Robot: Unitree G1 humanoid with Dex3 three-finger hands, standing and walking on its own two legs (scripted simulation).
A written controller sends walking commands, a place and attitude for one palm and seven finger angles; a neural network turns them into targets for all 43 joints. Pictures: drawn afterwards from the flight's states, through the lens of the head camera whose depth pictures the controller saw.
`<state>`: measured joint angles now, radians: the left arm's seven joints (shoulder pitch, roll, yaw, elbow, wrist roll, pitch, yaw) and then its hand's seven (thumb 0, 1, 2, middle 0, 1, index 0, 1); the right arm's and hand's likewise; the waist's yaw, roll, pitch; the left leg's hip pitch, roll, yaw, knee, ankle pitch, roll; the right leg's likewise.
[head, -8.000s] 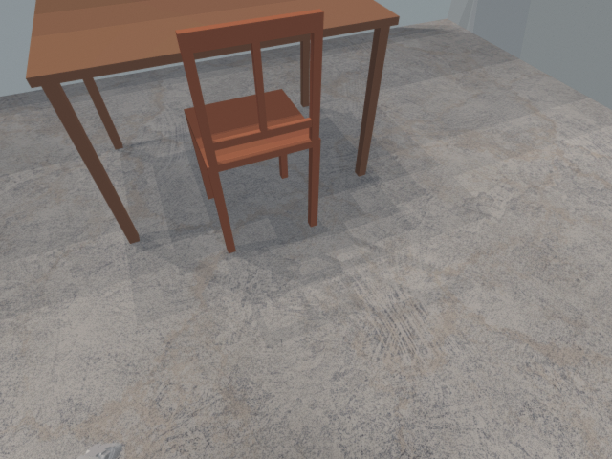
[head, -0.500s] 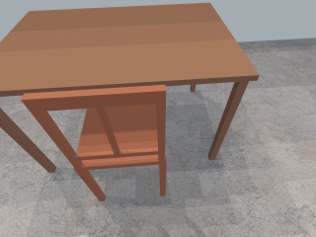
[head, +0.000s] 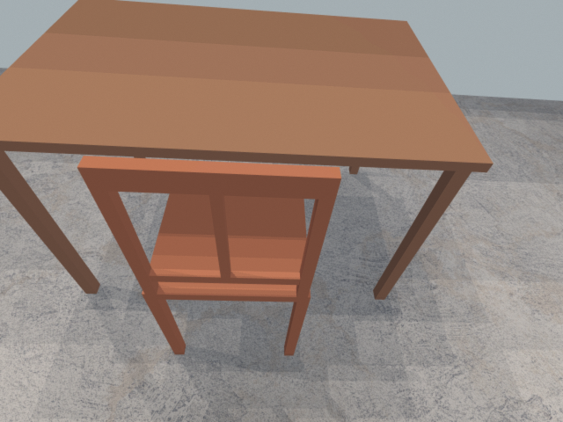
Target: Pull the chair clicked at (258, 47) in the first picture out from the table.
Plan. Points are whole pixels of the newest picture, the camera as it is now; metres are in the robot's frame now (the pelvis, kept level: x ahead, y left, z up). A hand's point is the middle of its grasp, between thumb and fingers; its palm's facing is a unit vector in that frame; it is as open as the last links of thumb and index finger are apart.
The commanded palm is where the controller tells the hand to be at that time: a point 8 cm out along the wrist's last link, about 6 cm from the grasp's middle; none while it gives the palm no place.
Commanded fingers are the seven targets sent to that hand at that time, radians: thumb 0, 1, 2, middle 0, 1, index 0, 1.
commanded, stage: come to a stop and stand still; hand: left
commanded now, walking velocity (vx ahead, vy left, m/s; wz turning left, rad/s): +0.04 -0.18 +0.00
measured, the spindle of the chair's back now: (221, 238) +0.44 +0.15 -0.08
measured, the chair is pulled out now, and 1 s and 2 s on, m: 0.00 0.00 0.00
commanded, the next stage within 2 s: look again from close up in 0.72 s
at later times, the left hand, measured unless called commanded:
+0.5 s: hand out of the picture -0.02 +0.14 -0.17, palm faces -0.03 -0.98 -0.20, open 7.4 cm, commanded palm none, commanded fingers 0.00 0.90 0.90 -0.20 -0.30 -0.20 -0.30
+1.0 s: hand out of the picture -0.03 +0.13 -0.17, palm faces +0.00 -0.98 -0.18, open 7.4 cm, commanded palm none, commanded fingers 0.00 0.90 0.90 -0.20 -0.30 -0.20 -0.30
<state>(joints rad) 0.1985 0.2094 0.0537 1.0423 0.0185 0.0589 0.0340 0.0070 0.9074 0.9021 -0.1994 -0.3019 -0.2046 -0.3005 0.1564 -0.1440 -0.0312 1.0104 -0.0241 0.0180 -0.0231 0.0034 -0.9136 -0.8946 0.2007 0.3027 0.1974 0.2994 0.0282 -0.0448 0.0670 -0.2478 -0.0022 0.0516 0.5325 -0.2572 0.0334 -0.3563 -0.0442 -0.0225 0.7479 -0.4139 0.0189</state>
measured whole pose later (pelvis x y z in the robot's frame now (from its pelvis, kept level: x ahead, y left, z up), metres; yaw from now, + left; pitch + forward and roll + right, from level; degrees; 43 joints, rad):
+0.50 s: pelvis -0.03 -0.03 +0.00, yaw -1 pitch -3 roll +0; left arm 0.30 0.14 -0.02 1.07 0.01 -0.01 0.04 0.01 0.90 0.90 -0.20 -0.30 -0.20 -0.30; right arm 0.28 -0.18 -0.02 1.07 -0.02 0.02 -0.01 0.01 -0.91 -0.89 0.20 0.30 0.20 0.30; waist -0.03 0.03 0.05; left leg -0.28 0.05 0.03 0.53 -0.20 -0.02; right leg -0.15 0.00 -0.04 0.53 -0.34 -0.01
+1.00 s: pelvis -0.02 -0.04 +0.00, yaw -1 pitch -2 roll +0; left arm 0.32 0.15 -0.01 1.08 0.01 -0.02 0.03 0.01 0.90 0.90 -0.20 -0.30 -0.20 -0.30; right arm 0.26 -0.15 0.00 1.13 -0.01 0.00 -0.01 0.01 -0.92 -0.89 0.20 0.30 0.20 0.30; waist 0.00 -0.01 0.04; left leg -0.25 0.05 0.04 0.46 -0.18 -0.03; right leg -0.13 0.00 -0.04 0.48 -0.32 -0.01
